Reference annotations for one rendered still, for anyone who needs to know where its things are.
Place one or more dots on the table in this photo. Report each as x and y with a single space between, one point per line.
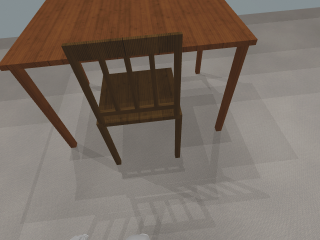
205 25

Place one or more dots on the chair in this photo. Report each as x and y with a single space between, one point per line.
132 97

